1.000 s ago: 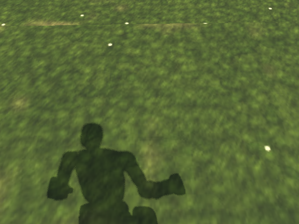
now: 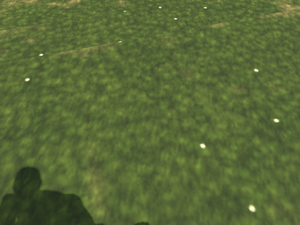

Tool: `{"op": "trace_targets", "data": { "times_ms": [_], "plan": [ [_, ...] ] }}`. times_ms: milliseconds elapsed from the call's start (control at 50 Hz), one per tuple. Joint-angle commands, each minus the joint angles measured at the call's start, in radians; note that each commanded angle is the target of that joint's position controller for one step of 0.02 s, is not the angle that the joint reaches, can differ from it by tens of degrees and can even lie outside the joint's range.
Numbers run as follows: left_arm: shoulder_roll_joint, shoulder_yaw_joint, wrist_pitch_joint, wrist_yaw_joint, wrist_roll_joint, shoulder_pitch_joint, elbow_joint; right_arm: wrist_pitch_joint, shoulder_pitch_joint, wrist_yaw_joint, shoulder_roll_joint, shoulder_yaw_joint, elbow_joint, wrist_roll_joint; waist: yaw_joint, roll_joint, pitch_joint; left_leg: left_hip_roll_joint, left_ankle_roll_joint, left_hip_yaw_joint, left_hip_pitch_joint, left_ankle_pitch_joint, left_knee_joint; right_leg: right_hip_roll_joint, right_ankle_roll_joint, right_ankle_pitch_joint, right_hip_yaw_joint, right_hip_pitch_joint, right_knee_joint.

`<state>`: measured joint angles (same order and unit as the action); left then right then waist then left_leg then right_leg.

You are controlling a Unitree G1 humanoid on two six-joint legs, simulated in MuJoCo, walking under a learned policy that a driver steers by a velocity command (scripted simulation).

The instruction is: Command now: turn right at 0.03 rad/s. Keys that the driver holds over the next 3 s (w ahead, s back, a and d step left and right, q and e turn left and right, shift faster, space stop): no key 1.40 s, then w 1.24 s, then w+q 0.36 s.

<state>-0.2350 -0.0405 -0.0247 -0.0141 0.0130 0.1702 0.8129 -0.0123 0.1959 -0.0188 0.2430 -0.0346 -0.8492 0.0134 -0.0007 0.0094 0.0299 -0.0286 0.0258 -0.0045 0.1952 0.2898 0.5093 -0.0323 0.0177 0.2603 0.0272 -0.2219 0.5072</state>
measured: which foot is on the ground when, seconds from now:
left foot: down 0.00-1.00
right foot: down 0.00-1.00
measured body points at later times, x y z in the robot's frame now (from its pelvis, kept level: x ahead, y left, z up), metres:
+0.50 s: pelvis +0.00 +0.01 +0.00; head +0.01 +0.01 +0.45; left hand +0.07 +0.27 -0.14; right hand +0.06 -0.25 -0.14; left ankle -0.01 +0.13 -0.74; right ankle +0.01 -0.11 -0.74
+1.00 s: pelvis +0.00 +0.01 +0.00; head +0.01 +0.01 +0.45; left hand +0.03 +0.26 -0.15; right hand +0.02 -0.23 -0.15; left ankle -0.01 +0.13 -0.74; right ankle +0.01 -0.11 -0.74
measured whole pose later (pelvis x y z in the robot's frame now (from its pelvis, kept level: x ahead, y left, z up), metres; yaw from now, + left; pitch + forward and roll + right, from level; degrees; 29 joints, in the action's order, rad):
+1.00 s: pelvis +0.00 +0.01 +0.00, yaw +0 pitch -2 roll +0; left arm -0.20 -0.02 -0.01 -0.04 0.00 0.20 1.12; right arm -0.01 0.26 -0.04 0.20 -0.01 -1.08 0.00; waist 0.00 0.00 0.04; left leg 0.00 0.01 0.00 0.18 0.27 0.48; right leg -0.01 0.00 0.25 0.03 -0.21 0.48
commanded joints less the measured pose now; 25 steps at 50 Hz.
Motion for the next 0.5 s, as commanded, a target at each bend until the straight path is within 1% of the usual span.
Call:
{"op": "trace_targets", "data": {
  "times_ms": [20, 140, 320, 500],
  "plan": [
    [-0.097, -0.027, 0.015, -0.006, -0.003, -0.03, -0.035, -0.013, -0.009, -0.009, 0.118, -0.023, 0.034, -0.001, -0.005, -0.026, -0.024, -0.042, -0.022, -0.045, 0.025, -0.115, -0.095, 0.058, 0.019, -0.113, 0.065, 0.019, -0.081],
    [-0.101, -0.03, 0.018, -0.014, -0.006, -0.009, 0.034, -0.011, -0.005, -0.012, 0.111, -0.018, -0.01, -0.004, -0.005, -0.004, -0.019, -0.03, -0.026, -0.037, 0.018, -0.124, -0.099, 0.058, 0.009, -0.142, 0.06, 0.034, -0.085],
    [-0.103, -0.026, 0.019, -0.022, -0.01, 0.005, 0.126, -0.007, 0.006, -0.015, 0.099, -0.012, -0.079, -0.006, -0.002, -0.01, -0.01, -0.015, -0.027, -0.025, 0.015, -0.134, -0.111, 0.058, 0.006, -0.158, 0.05, 0.047, -0.092],
    [-0.095, -0.019, 0.019, -0.025, -0.012, 0.011, 0.196, -0.004, 0.028, -0.02, 0.093, -0.006, -0.134, -0.007, -0.001, -0.012, -0.001, -0.005, -0.028, -0.018, 0.016, -0.132, -0.118, 0.054, 0.005, -0.155, 0.039, 0.045, -0.099]
  ]
}}
Next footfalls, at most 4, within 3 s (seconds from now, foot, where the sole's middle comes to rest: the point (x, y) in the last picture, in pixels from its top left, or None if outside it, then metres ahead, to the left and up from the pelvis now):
2.10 left None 0.44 0.13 -0.77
2.68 right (175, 177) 0.75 -0.10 -0.77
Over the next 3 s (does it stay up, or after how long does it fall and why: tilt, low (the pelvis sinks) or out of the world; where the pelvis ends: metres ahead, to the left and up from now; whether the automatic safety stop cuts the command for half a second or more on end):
stays up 0.75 -0.01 0.01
